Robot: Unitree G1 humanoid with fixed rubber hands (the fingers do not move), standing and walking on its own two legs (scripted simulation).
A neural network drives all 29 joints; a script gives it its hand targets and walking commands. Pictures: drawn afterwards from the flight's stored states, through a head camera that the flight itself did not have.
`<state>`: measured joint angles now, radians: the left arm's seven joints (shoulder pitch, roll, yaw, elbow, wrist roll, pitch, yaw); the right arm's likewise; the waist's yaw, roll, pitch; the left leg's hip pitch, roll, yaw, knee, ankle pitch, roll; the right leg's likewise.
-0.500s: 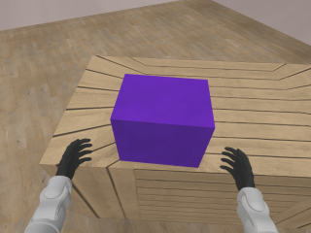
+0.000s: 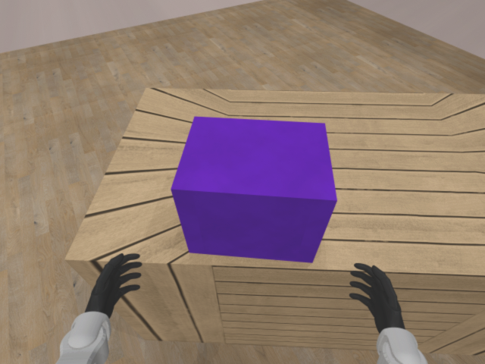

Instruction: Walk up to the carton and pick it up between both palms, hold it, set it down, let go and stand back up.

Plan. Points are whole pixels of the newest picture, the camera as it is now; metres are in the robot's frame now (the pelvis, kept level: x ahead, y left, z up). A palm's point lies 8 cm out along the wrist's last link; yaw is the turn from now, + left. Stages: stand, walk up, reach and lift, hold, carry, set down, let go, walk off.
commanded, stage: set down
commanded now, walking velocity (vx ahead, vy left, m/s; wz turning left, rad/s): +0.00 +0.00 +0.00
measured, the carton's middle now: (254, 190) +0.44 +0.00 +0.01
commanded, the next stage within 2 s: let go in 0.78 s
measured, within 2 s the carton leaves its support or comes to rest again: neither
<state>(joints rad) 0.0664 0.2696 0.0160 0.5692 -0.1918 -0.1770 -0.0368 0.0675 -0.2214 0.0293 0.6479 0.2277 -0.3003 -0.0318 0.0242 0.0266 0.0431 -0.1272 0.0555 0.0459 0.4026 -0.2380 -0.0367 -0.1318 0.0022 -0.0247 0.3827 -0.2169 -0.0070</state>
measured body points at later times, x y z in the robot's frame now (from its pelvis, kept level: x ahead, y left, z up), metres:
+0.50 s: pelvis +0.01 -0.01 +0.00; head +0.03 -0.02 +0.45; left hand +0.19 +0.23 -0.07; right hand +0.19 -0.22 -0.09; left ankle -0.01 +0.13 -0.74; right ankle +0.00 -0.12 -0.74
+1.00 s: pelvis +0.01 +0.00 +0.00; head +0.02 +0.00 +0.45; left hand +0.18 +0.22 -0.09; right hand +0.17 -0.23 -0.09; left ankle -0.01 +0.13 -0.74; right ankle +0.00 -0.12 -0.74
